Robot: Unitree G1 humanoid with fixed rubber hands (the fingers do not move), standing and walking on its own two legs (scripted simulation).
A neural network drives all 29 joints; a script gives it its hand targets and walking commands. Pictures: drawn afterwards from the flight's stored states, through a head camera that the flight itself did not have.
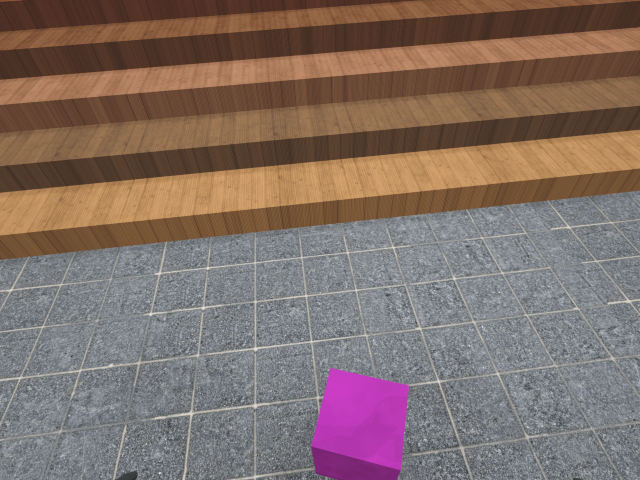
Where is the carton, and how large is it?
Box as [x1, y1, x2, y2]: [311, 368, 408, 479]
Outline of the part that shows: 330,368 311,446 316,473 336,479 396,479 400,470 408,385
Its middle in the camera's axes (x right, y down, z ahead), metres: +0.11 +0.53 +1.06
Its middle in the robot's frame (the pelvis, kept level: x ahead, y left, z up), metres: +0.41 -0.04 -0.66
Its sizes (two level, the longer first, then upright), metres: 0.210 0.200 0.250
